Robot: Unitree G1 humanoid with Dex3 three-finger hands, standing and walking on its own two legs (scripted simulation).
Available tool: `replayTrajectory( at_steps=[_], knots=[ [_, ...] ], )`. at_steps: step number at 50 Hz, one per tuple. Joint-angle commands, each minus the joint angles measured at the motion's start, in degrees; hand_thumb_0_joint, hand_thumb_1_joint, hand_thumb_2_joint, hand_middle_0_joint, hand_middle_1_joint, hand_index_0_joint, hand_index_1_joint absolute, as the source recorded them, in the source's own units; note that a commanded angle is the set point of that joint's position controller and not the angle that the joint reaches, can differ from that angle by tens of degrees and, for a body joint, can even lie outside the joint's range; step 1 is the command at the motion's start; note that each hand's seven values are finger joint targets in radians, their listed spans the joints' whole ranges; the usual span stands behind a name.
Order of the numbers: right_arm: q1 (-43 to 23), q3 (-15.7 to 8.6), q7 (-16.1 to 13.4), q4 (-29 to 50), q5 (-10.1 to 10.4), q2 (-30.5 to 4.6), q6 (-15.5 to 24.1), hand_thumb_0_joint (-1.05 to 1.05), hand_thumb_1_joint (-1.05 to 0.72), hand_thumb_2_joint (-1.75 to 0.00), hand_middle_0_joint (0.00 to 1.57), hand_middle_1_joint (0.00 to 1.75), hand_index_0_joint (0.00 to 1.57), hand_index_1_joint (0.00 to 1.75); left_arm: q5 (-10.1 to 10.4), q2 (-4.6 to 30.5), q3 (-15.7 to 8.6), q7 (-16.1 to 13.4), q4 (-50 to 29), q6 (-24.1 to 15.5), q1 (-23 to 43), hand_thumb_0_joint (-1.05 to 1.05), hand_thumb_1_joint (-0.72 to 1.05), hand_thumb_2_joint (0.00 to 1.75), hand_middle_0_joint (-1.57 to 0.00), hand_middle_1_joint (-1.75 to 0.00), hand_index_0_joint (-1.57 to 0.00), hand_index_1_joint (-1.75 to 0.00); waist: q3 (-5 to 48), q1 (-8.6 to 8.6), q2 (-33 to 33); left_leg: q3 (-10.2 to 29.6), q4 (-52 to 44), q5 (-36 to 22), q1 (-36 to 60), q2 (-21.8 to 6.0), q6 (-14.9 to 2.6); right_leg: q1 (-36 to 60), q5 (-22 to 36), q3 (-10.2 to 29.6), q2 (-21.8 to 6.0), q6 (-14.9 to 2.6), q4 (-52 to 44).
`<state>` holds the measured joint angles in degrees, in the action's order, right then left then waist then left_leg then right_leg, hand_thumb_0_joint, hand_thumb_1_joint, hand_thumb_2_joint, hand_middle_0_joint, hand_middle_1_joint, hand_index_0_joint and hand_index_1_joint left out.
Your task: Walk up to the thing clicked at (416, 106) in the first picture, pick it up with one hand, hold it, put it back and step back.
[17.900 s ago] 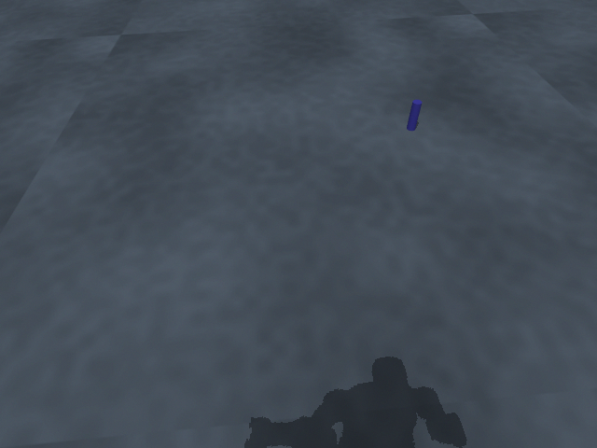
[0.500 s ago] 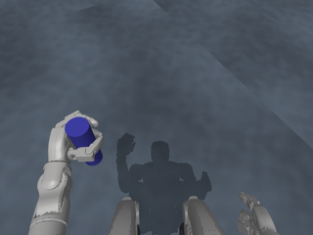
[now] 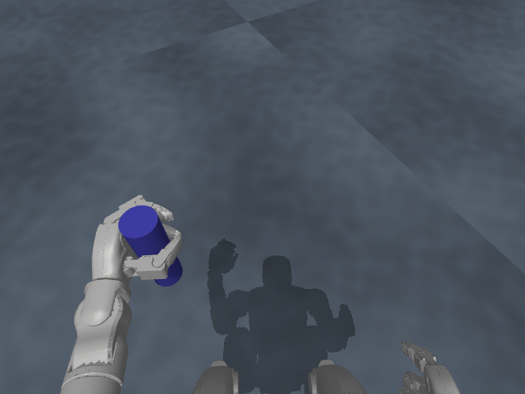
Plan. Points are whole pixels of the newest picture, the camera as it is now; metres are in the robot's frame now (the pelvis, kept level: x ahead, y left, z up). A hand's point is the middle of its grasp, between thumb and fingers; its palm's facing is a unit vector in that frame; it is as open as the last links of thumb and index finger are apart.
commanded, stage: lift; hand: left
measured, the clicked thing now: (155, 250) +0.34 +0.18 +0.01
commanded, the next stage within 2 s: hold in 0.36 s
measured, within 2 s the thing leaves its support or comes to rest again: neither
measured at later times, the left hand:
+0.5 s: hand (159, 227) +0.35 +0.16 +0.07, palm faces +0.00 -1.00 -0.01, open 6.9 cm
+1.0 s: hand (155, 229) +0.33 +0.16 +0.08, palm faces +0.01 -1.00 -0.01, open 6.9 cm
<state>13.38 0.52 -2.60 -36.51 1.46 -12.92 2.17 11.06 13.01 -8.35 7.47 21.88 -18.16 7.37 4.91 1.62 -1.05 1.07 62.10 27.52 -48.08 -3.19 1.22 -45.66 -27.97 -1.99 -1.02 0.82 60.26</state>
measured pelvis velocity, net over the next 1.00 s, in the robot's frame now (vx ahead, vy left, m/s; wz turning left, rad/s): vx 0.01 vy -0.01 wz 0.00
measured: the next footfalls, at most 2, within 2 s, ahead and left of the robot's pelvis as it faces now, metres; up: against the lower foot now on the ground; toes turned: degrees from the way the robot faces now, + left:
none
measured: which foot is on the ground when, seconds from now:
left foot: down 0.00-1.00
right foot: down 0.00-1.00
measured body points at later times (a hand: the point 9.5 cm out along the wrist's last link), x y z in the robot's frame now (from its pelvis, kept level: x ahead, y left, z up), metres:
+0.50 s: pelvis +0.02 -0.01 +0.02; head +0.08 +0.00 +0.47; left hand +0.34 +0.22 +0.07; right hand +0.15 -0.26 -0.09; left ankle +0.03 +0.13 -0.66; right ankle +0.02 -0.13 -0.66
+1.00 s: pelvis +0.01 -0.01 +0.04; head +0.05 -0.01 +0.49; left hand +0.33 +0.21 +0.09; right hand +0.15 -0.25 -0.07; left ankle +0.03 +0.13 -0.66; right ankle +0.02 -0.13 -0.66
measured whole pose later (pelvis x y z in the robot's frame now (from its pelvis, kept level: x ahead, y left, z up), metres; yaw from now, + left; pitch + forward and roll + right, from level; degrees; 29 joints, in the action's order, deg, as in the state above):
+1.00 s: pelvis +0.01 -0.01 +0.04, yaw +0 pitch +6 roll -1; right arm 13.0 0.3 -3.3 -37.0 1.0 -13.1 0.0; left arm 11.2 12.0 -8.3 9.9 26.5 -20.1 7.1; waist 1.7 1.1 -0.7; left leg 0.1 48.2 23.0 -31.2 -3.0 1.6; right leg -29.5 -23.9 -1.6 -1.0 0.5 47.5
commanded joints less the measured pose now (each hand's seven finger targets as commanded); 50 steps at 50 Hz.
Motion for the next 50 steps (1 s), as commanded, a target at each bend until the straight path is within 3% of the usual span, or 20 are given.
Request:
replayTrajectory(
  at_steps=[1,6,8,10,11,12,14,15,16,21,22,26,29,31,33,34,37,45,49,50],
  knots=[
    [0.3,-3.2,-0.6,6.7,-0.2,-7.8,2.1,0.00,-0.89,-0.89,0.20,0.30,0.20,0.30,0.7,8.4,-2.9,0.3,-13.5,-5.1,14.7,0.00,0.40,1.25,-1.27,-1.39,-1.29,-1.38,18.7,0.39,-1.7,0.3,-10.6,-13.7,15.8,2.0,-1.28,9.9,16.0,-0.3,1.8,-1.57,-10.0],
    [0.0,-3.2,-0.8,6.7,-0.1,-7.7,2.1,0.00,-0.89,-0.89,0.20,0.30,0.20,0.30,1.3,9.0,-3.9,0.5,-14.3,-5.6,16.2,0.00,0.40,1.27,-1.27,-1.39,-1.28,-1.39,17.6,0.18,-0.7,-0.5,-12.1,-13.4,16.3,2.2,-1.55,13.2,16.7,0.4,1.5,-1.14,-12.4],
    [-0.1,-3.1,-0.7,6.8,-0.2,-7.8,2.1,0.00,-0.89,-0.90,0.20,0.30,0.20,0.30,1.6,6.7,-2.5,1.1,-11.1,-5.6,14.3,0.00,0.40,1.27,-1.27,-1.40,-1.29,-1.39,17.2,0.49,-0.3,-0.1,-12.6,-14.4,17.5,2.1,-1.41,13.5,17.2,0.1,1.7,-1.24,-12.6],
    [0.2,-3.3,-0.8,6.5,-0.1,-8.0,1.9,0.00,-0.89,-0.89,0.20,0.30,0.20,0.30,1.4,9.9,-4.3,1.2,-14.5,-6.0,17.0,0.00,0.40,1.25,-1.26,-1.38,-1.28,-1.37,18.9,-0.05,-1.8,-0.6,-12.9,-15.8,18.9,2.2,-1.37,14.9,18.9,0.3,1.5,-1.24,-13.0],
    [0.1,-3.1,-0.8,6.6,-0.2,-7.8,1.6,0.00,-0.89,-0.89,0.20,0.30,0.20,0.30,1.4,6.2,-2.1,1.8,-7.9,-5.2,12.3,0.00,0.41,1.26,-1.26,-1.38,-1.28,-1.38,17.3,0.86,0.4,-0.4,-12.9,-16.8,18.7,2.2,-1.44,14.7,19.6,0.0,1.8,-1.21,-13.1],
    [0.4,-3.1,-0.8,6.6,-0.3,-7.7,1.6,0.00,-0.89,-0.89,0.20,0.30,0.20,0.30,1.7,8.6,-3.1,1.7,-15.6,-6.1,17.4,0.00,0.42,1.27,-1.26,-1.38,-1.27,-1.38,19.3,0.11,-1.2,-0.7,-12.6,-18.8,19.2,2.2,-1.46,16.6,21.8,0.2,1.6,-1.11,-13.0],
    [0.4,-3.2,-0.8,6.3,-0.3,-7.9,1.5,0.00,-0.88,-0.89,0.20,0.30,0.20,0.30,1.7,7.2,-3.2,1.8,-9.8,-5.4,14.0,0.00,0.43,1.29,-1.27,-1.40,-1.29,-1.40,17.7,0.34,0.7,-0.8,-12.7,-20.3,19.3,2.2,-1.73,16.6,23.5,0.3,1.8,-1.03,-13.4],
    [0.1,-3.1,-0.7,6.7,-0.3,-7.8,1.5,0.00,-0.88,-0.89,0.20,0.30,0.20,0.30,1.9,7.5,-2.8,2.0,-11.9,-5.9,16.0,0.00,0.44,1.29,-1.29,-1.41,-1.30,-1.41,16.7,0.56,-0.5,-0.9,-13.1,-19.4,19.0,2.3,-1.63,16.6,22.7,0.4,1.6,-1.03,-13.8],
    [0.6,-3.2,-0.8,6.1,-0.3,-7.9,1.3,0.00,-0.89,-0.89,0.20,0.30,0.20,0.30,1.9,9.4,-4.6,1.7,-13.7,-6.2,18.0,0.00,0.43,1.29,-1.29,-1.42,-1.31,-1.41,18.2,-0.13,-1.1,-1.0,-13.2,-20.3,20.3,2.2,-1.60,17.6,23.4,0.5,1.5,-1.01,-13.8],
    [0.0,-3.2,-0.7,6.4,-0.4,-7.9,1.1,0.00,-0.89,-0.90,0.20,0.30,0.20,0.30,2.2,7.0,-3.2,2.6,-9.2,-6.4,14.8,0.00,0.40,1.29,-1.29,-1.41,-1.30,-1.41,17.1,0.18,0.4,-0.9,-14.0,-21.2,21.0,2.2,-1.67,18.8,24.2,0.3,1.5,-0.94,-14.7],
    [0.2,-3.4,-0.7,6.3,-0.4,-8.1,1.0,0.00,-0.89,-0.89,0.20,0.30,0.20,0.30,2.0,9.7,-4.9,2.5,-13.2,-6.8,17.7,0.00,0.42,1.29,-1.28,-1.41,-1.30,-1.40,18.1,-0.29,-0.7,-1.2,-14.1,-22.1,21.7,2.3,-1.70,19.4,25.4,0.5,1.4,-0.91,-14.7],
    [-0.4,-3.5,-0.7,6.6,-0.5,-8.1,0.6,0.00,-0.90,-0.89,0.20,0.30,0.20,0.30,1.8,6.5,-2.9,3.3,-7.6,-6.3,14.9,0.00,0.43,1.20,-1.29,-1.38,-1.31,-1.37,15.7,0.55,-0.2,-1.0,-15.4,-20.4,22.6,2.1,-1.52,18.0,23.0,0.2,1.7,-1.07,-15.8],
    [-0.7,-3.4,-0.8,6.7,-0.4,-7.9,0.5,0.00,-0.91,-0.90,0.20,0.30,0.20,0.30,1.7,8.7,-4.5,2.7,-10.7,-6.9,16.7,0.00,0.42,1.19,-1.31,-1.39,-1.32,-1.38,16.0,-0.39,-0.1,-1.2,-16.2,-19.3,22.4,2.4,-1.51,20.0,22.3,0.3,1.5,-0.97,-16.5],
    [-0.6,-3.0,-0.7,7.0,-0.6,-7.7,0.4,0.00,-0.91,-0.90,0.20,0.30,0.20,0.30,2.2,5.4,-2.8,2.8,-7.5,-6.5,13.4,0.00,0.41,1.19,-1.31,-1.39,-1.32,-1.38,16.0,0.19,1.7,-1.4,-16.1,-20.8,22.8,2.3,-1.70,21.1,24.1,0.4,1.5,-0.74,-16.8],
    [-0.6,-3.3,-0.9,6.6,-0.5,-7.8,0.5,0.00,-0.91,-0.90,0.20,0.30,0.20,0.30,1.9,9.2,-5.0,2.3,-13.4,-7.4,18.3,0.00,0.41,1.20,-1.30,-1.39,-1.31,-1.38,17.0,-0.44,-0.4,-1.7,-16.3,-21.1,23.7,2.5,-1.70,21.7,24.9,0.7,1.2,-0.61,-17.0],
    [-0.8,-3.3,-1.0,6.8,-0.4,-7.8,0.3,0.00,-0.91,-0.90,0.20,0.30,0.20,0.30,1.5,7.0,-3.4,2.4,-8.3,-6.7,15.1,0.00,0.41,1.20,-1.31,-1.40,-1.32,-1.39,15.3,-0.03,1.3,-1.6,-16.7,-20.8,23.6,2.4,-1.78,21.0,24.3,0.5,1.3,-0.63,-17.3],
    [-1.1,-3.4,-0.9,6.7,-0.5,-7.8,0.4,0.00,-0.91,-0.90,0.20,0.30,0.20,0.30,1.3,6.6,-2.9,2.2,-9.4,-7.1,15.9,0.00,0.44,1.20,-1.31,-1.39,-1.32,-1.38,14.4,-0.11,0.7,-1.4,-17.8,-19.9,24.1,2.3,-1.54,20.7,22.8,0.2,1.5,-0.92,-17.6],
    [-1.8,-3.3,-1.0,7.0,-0.3,-7.9,0.3,0.00,-0.90,-0.90,0.20,0.30,0.20,0.30,1.4,8.7,-4.0,2.6,-12.4,-7.3,17.8,0.00,0.43,1.20,-1.30,-1.39,-1.32,-1.38,14.5,-0.68,-0.3,-1.8,-19.5,-18.4,25.3,2.6,-1.44,22.6,21.6,0.3,1.3,-0.95,-19.4],
    [-2.4,-3.1,-1.2,7.0,-0.4,-7.5,0.4,0.00,-0.91,-0.90,0.20,0.30,0.20,0.30,1.6,6.3,-2.9,2.3,-8.9,-6.5,15.6,0.00,0.41,1.20,-1.31,-1.40,-1.32,-1.39,13.6,-0.23,1.0,-2.0,-19.8,-18.4,25.7,2.7,-1.73,22.9,22.1,0.5,1.1,-0.58,-20.4],
    [-2.3,-3.3,-1.3,6.8,-0.3,-7.8,0.5,0.00,-0.90,-0.90,0.20,0.30,0.20,0.30,1.3,7.8,-3.3,2.0,-12.1,-6.8,18.4,0.00,0.43,1.20,-1.29,-1.38,-1.30,-1.37,12.9,0.06,0.1,-2.1,-20.4,-17.8,26.3,2.7,-1.57,22.3,21.4,0.6,1.1,-0.77,-20.5]
  ],
)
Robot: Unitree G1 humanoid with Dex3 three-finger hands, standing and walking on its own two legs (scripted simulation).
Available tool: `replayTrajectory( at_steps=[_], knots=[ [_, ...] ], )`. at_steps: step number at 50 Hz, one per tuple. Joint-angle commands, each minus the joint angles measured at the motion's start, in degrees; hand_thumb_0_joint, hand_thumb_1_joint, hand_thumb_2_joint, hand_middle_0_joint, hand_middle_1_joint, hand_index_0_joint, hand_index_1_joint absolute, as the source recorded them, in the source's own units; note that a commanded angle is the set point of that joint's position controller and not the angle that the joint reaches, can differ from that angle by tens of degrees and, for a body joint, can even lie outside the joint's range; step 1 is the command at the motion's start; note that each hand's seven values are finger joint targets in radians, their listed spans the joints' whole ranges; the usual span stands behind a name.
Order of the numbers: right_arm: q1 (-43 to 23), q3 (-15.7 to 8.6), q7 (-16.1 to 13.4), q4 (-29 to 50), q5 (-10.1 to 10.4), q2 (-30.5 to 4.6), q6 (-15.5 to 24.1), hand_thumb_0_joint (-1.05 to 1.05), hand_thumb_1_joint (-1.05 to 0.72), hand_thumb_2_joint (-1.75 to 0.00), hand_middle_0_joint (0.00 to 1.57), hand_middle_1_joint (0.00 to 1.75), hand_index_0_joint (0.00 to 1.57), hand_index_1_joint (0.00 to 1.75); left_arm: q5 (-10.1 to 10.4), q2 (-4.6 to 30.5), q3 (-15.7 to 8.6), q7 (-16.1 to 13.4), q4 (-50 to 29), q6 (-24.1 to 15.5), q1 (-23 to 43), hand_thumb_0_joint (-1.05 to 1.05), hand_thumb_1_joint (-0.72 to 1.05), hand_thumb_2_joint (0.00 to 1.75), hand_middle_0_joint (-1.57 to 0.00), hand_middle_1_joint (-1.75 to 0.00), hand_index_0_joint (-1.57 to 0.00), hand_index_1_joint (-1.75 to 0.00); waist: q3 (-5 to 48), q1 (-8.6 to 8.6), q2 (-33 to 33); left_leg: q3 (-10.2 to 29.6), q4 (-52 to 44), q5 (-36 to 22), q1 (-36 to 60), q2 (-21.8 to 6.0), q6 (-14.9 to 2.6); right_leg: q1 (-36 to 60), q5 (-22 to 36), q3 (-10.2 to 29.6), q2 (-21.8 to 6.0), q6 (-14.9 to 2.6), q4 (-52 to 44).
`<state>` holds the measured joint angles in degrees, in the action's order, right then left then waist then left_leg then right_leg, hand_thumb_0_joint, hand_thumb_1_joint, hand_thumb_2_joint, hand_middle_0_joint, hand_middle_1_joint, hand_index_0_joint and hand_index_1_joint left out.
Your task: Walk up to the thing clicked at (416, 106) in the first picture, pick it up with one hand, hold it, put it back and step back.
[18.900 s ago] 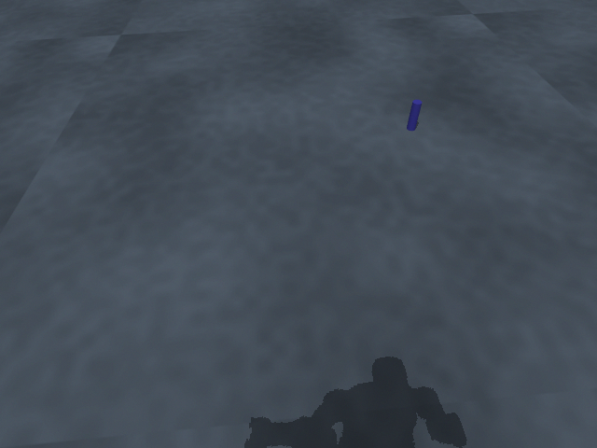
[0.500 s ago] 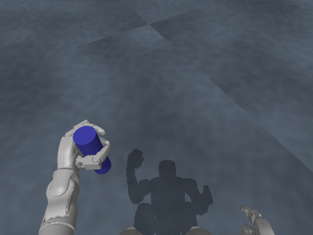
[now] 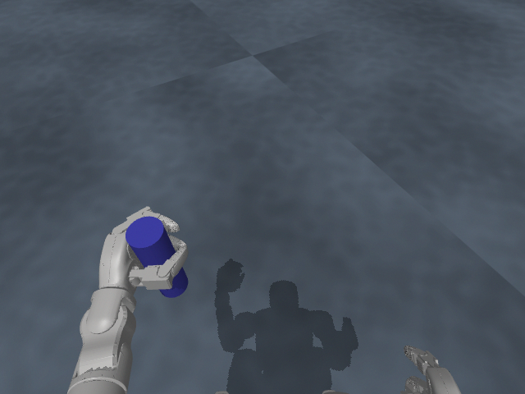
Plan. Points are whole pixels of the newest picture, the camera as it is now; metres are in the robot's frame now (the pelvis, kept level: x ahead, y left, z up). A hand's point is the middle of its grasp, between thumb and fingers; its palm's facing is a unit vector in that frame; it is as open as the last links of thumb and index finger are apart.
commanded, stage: hold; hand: left
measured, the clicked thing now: (161, 261) +0.32 +0.18 +0.02
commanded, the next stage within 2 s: none
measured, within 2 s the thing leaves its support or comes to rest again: neither
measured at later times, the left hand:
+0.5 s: hand (160, 257) +0.31 +0.17 +0.05, palm faces -0.01 -1.00 -0.01, open 6.9 cm
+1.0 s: hand (161, 251) +0.32 +0.17 +0.05, palm faces +0.00 -1.00 -0.01, open 6.9 cm
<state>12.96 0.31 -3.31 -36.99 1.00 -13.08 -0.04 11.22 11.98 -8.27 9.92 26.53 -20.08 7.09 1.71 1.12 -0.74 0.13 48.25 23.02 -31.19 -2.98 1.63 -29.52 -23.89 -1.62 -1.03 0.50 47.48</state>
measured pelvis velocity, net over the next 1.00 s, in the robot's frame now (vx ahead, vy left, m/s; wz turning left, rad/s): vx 0.00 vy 0.00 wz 0.00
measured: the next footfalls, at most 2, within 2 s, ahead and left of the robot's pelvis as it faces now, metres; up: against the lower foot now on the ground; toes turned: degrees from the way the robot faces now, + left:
none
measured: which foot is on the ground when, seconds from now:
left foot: down 0.00-1.00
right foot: down 0.00-1.00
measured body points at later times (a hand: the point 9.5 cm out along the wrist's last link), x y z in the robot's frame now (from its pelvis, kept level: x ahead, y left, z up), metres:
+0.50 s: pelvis -0.01 +0.00 +0.00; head +0.03 +0.01 +0.45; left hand +0.31 +0.22 +0.05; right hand +0.12 -0.24 -0.10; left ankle +0.01 +0.14 -0.70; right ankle +0.00 -0.12 -0.70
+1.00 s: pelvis +0.00 +0.00 +0.01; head +0.03 +0.00 +0.46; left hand +0.32 +0.22 +0.06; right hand +0.12 -0.24 -0.10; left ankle +0.01 +0.14 -0.70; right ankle +0.00 -0.12 -0.70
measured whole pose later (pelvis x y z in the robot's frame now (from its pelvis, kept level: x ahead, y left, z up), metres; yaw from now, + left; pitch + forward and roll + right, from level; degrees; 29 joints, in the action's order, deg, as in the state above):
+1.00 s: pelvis +0.00 +0.00 +0.01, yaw +0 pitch +5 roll -1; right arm 13.3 0.2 -2.8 -38.5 0.7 -13.0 1.1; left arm 10.8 11.7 -7.9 9.4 28.9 -21.0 8.9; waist 0.8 0.9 -0.6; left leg -0.2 45.4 21.5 -28.6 -2.8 1.3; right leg -27.0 -22.1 -1.3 -1.1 0.8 44.4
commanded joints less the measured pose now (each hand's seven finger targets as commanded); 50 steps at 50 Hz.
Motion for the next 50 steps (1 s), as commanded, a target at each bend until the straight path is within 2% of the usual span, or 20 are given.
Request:
replayTrajectory(
  at_steps=[1,2,5,8,9,10,11,14,18,21,23,28,31,33,36,39,42,44,48,50],
  knots=[
    [-2.0,-2.8,-0.5,7.2,0.2,-7.3,2.7,0.00,-0.90,-0.90,0.20,0.30,0.20,0.30,1.2,6.8,-2.5,-0.3,-11.8,-4.3,14.5,0.00,0.42,1.21,-1.29,-1.39,-1.30,-1.38,15.2,0.33,1.1,-1.0,-6.7,-13.3,9.1,2.3,-2.01,6.3,16.9,-0.2,1.2,-0.42,-7.8],
    [-2.2,-3.0,-0.6,7.3,0.2,-7.7,2.8,0.00,-0.90,-0.90,0.20,0.30,0.20,0.30,1.3,8.3,-2.8,-0.3,-16.9,-4.9,18.7,0.00,0.41,1.20,-1.29,-1.39,-1.31,-1.38,15.3,0.34,-1.0,-1.1,-7.2,-13.1,9.8,2.4,-1.85,6.0,16.7,0.0,1.2,-0.61,-7.9],
    [-2.2,-2.9,-0.6,7.1,0.1,-7.4,2.7,0.00,-0.90,-0.90,0.20,0.30,0.20,0.30,0.9,9.0,-3.4,-0.5,-16.2,-4.9,17.9,0.00,0.43,1.19,-1.28,-1.37,-1.30,-1.37,15.8,0.09,0.0,-1.0,-7.5,-12.7,10.0,2.4,-1.90,7.2,16.2,-0.1,1.2,-0.51,-8.5],
    [-2.4,-2.7,-0.5,7.2,0.1,-7.2,3.0,0.00,-0.90,-0.90,0.20,0.30,0.20,0.30,0.9,6.6,-1.9,-0.3,-13.4,-4.5,17.3,0.00,0.42,1.20,-1.29,-1.38,-1.30,-1.38,14.8,0.64,1.0,-1.0,-8.0,-11.8,9.6,2.4,-1.97,6.9,15.6,-0.1,1.2,-0.45,-8.7],
    [-2.7,-2.8,-0.6,7.1,0.1,-7.4,2.9,0.00,-0.90,-0.90,0.20,0.30,0.20,0.30,1.0,7.8,-3.2,-0.5,-12.7,-4.6,18.1,0.00,0.42,1.20,-1.28,-1.38,-1.30,-1.38,13.2,0.30,0.3,-1.0,-8.0,-11.6,8.8,2.3,-1.88,6.0,15.2,-0.2,1.3,-0.55,-8.7],
    [-2.4,-3.0,-0.4,7.0,0.0,-7.6,3.0,0.00,-0.90,-0.90,0.20,0.30,0.20,0.30,0.9,7.1,-2.4,-0.3,-11.9,-4.7,18.8,0.00,0.43,1.22,-1.29,-1.39,-1.30,-1.38,14.4,0.90,0.4,-0.8,-8.2,-11.1,9.2,2.3,-1.89,6.1,14.7,-0.2,1.4,-0.65,-8.7],
    [-2.5,-3.0,-0.3,6.9,0.0,-7.5,3.1,0.00,-0.90,-0.90,0.20,0.30,0.20,0.30,1.0,8.6,-4.0,-0.4,-12.5,-4.9,19.4,0.00,0.44,1.22,-1.29,-1.39,-1.30,-1.38,14.3,0.08,-0.6,-0.7,-8.5,-11.0,9.0,2.2,-1.71,6.1,14.3,-0.5,1.5,-0.82,-8.6],
    [-2.3,-2.8,-0.5,6.7,0.0,-7.3,3.0,0.00,-0.90,-0.90,0.20,0.30,0.20,0.30,0.6,9.9,-4.4,-0.3,-13.5,-5.5,20.0,0.00,0.47,1.23,-1.31,-1.41,-1.32,-1.40,15.2,-0.05,0.0,-1.1,-8.5,-10.0,9.3,2.5,-1.90,6.8,13.4,0.0,1.1,-0.64,-9.2],
    [-2.2,-2.9,-0.2,6.9,0.0,-7.5,3.5,0.00,-0.90,-0.90,0.20,0.30,0.20,0.30,1.2,6.9,-1.9,0.3,-13.3,-5.5,18.2,0.00,0.44,1.21,-1.29,-1.39,-1.30,-1.38,17.0,0.30,-0.9,-0.8,-8.5,-12.1,11.1,2.4,-1.55,7.5,15.1,-0.3,1.5,-0.89,-8.8],
    [-2.3,-2.9,-0.2,6.5,0.0,-7.6,3.6,0.00,-0.90,-0.90,0.20,0.30,0.20,0.30,1.0,7.5,-1.9,0.3,-11.6,-5.3,18.8,0.00,0.45,1.23,-1.29,-1.41,-1.31,-1.40,14.7,0.74,0.5,-0.9,-8.4,-11.7,9.7,2.3,-1.85,7.0,15.4,-0.2,1.3,-0.58,-9.2],
    [-2.4,-3.0,-0.3,6.4,0.1,-7.7,3.7,0.00,-0.90,-0.90,0.20,0.30,0.20,0.30,0.9,10.2,-4.0,0.0,-14.7,-6.0,22.0,0.00,0.44,1.23,-1.30,-1.41,-1.31,-1.40,15.5,-0.08,-1.9,-1.0,-8.6,-11.5,10.2,2.4,-1.66,6.6,14.9,-0.1,1.2,-0.83,-9.1],
    [-2.4,-2.5,-0.3,6.4,0.0,-7.1,3.7,0.00,-0.90,-0.90,0.20,0.30,0.20,0.30,1.1,6.7,-1.9,-0.7,-13.4,-6.1,19.3,0.00,0.46,1.23,-1.30,-1.40,-1.31,-1.39,13.8,0.09,0.2,-0.7,-9.5,-9.9,10.0,2.3,-1.54,6.9,12.9,-0.6,1.5,-0.85,-9.5],
    [-2.4,-2.8,-0.3,6.4,0.2,-7.4,3.9,0.00,-0.90,-0.90,0.20,0.30,0.20,0.30,0.9,9.1,-3.3,-1.0,-15.1,-6.0,20.9,0.00,0.43,1.22,-1.30,-1.40,-1.31,-1.39,14.6,-0.22,-0.5,-1.0,-9.6,-9.4,10.0,2.5,-1.61,7.4,12.8,-0.2,1.3,-0.82,-10.0],
    [-2.1,-2.8,-0.5,6.2,0.1,-7.4,3.6,0.00,-0.90,-0.90,0.20,0.30,0.20,0.30,0.4,7.8,-1.7,-0.8,-13.0,-5.4,18.2,0.00,0.42,1.22,-1.29,-1.40,-1.30,-1.39,14.8,0.28,0.1,-0.9,-9.3,-12.0,11.2,2.3,-1.67,7.7,15.2,-0.3,1.5,-0.73,-9.6],
    [-1.5,-3.0,-0.2,5.8,0.2,-7.6,3.7,0.00,-0.90,-0.90,0.20,0.30,0.20,0.30,0.6,6.6,-1.8,-0.7,-9.0,-4.5,16.3,0.00,0.42,1.22,-1.28,-1.40,-1.30,-1.39,13.9,0.45,1.4,-0.6,-9.2,-13.4,10.6,2.1,-1.72,7.8,16.3,-0.7,1.6,-0.76,-9.5],
    [-1.6,-3.1,-0.3,5.7,0.1,-7.6,3.6,0.00,-0.90,-0.90,0.20,0.30,0.20,0.30,0.6,9.3,-3.4,-0.7,-13.1,-5.1,21.4,0.00,0.41,1.23,-1.28,-1.40,-1.30,-1.39,15.0,0.35,-0.2,-0.9,-9.0,-13.7,10.8,2.2,-1.79,7.3,17.0,-0.3,1.4,-0.72,-9.6],
    [-1.6,-2.9,0.0,5.5,0.0,-7.4,3.7,0.00,-0.90,-0.90,0.20,0.30,0.20,0.30,0.8,7.2,-2.7,-0.6,-9.2,-5.2,19.2,0.00,0.43,1.23,-1.28,-1.40,-1.30,-1.39,13.6,0.35,0.9,-0.8,-8.9,-12.7,9.9,2.2,-1.81,7.0,15.8,-0.4,1.3,-0.70,-9.4],
    [-1.4,-3.3,0.1,5.7,-0.1,-7.6,3.7,0.00,-0.90,-0.90,0.20,0.30,0.20,0.30,0.8,9.6,-4.6,-0.8,-13.1,-6.2,21.1,0.00,0.46,1.23,-1.28,-1.39,-1.29,-1.38,17.3,-0.42,-0.9,-0.9,-8.7,-14.3,11.4,2.3,-1.66,8.5,17.0,-0.3,1.3,-0.84,-9.1],
    [-1.1,-3.0,0.1,5.7,-0.1,-7.5,3.7,0.00,-0.90,-0.90,0.20,0.30,0.20,0.30,0.7,6.3,-1.0,-0.2,-11.8,-5.8,18.0,0.00,0.45,1.22,-1.28,-1.39,-1.29,-1.39,16.1,0.40,-0.8,-1.0,-8.1,-16.4,11.9,2.3,-1.68,7.8,19.1,-0.2,1.4,-0.76,-8.8],
    [-1.4,-3.3,0.2,5.7,-0.1,-7.9,3.8,0.00,-0.90,-0.90,0.20,0.30,0.20,0.30,0.6,7.4,-2.2,0.0,-10.3,-5.7,18.4,0.00,0.44,1.23,-1.28,-1.39,-1.29,-1.38,16.3,0.53,0.9,-0.8,-8.0,-16.4,11.1,2.1,-1.93,8.2,19.4,-0.3,1.4,-0.59,-8.9]
  ],
)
